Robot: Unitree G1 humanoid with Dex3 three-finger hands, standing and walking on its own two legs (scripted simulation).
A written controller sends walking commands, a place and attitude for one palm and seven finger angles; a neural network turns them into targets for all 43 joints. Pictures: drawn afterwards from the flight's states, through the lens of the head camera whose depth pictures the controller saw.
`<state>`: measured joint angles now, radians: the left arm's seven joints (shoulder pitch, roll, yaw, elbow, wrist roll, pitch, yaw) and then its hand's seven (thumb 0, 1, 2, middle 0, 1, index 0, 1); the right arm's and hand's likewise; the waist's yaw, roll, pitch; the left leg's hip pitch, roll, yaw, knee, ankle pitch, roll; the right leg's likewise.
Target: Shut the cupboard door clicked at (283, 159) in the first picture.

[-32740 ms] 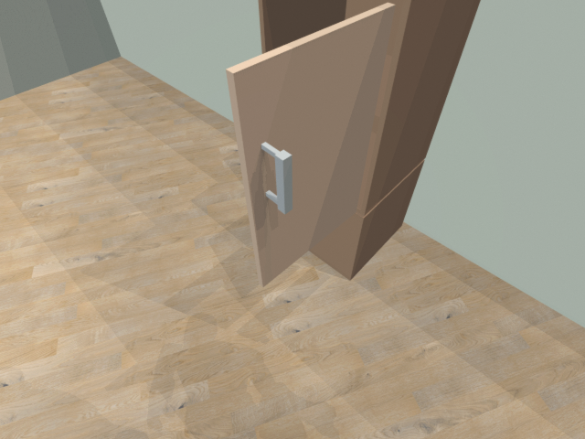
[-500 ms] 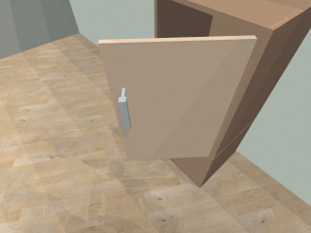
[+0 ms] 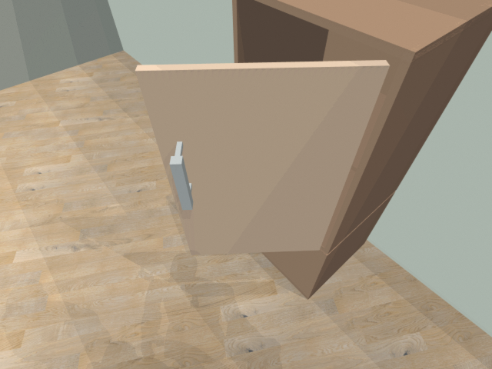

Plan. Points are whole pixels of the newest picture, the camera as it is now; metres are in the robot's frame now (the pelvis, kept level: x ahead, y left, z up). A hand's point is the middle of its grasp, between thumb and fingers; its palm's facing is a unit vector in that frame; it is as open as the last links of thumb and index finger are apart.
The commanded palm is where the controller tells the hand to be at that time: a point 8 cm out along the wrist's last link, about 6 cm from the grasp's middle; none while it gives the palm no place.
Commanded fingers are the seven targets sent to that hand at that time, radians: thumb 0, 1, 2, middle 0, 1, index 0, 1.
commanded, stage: come to a stop and stand still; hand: left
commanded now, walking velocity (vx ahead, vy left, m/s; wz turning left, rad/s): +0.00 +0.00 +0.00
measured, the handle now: (183, 177) +0.45 +0.15 +0.04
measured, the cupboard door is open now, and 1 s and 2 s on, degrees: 51 51 51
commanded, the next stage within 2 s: look again from close up in 0.10 s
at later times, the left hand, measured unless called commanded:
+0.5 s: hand out of the picture +0.02 +0.18 -0.17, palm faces +0.03 -0.98 -0.20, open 7.4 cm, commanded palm none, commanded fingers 0.00 0.90 0.90 -0.20 -0.30 -0.20 -0.30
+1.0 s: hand (127, 336) +0.17 +0.20 -0.02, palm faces +0.26 -0.96 -0.06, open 7.2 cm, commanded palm +0.09 +0.24 -0.06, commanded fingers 0.00 0.90 0.90 -0.38 -0.50 -0.38 -0.50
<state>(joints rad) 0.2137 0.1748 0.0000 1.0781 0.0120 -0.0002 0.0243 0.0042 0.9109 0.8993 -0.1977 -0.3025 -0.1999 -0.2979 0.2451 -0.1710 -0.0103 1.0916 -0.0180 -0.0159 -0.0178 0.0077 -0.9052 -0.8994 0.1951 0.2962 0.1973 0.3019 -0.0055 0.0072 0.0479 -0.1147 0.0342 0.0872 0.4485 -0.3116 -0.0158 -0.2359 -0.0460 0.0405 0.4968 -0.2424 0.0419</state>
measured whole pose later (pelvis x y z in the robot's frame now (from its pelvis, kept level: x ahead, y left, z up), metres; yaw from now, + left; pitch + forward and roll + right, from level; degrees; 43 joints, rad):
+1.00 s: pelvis -0.03 +0.00 -0.02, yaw +5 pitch +3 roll +1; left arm 0.36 0.16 0.10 0.19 -0.17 -0.26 0.01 0.01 0.91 0.90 -0.24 -0.35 -0.24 -0.35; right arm 0.32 -0.22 -0.03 0.78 0.00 -0.32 -0.03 0.02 -0.91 -0.90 0.20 0.30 0.20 0.30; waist -0.04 0.00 -0.06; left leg -0.40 0.01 0.01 0.73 -0.38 -0.01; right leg -0.46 -0.09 -0.02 0.73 -0.32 0.04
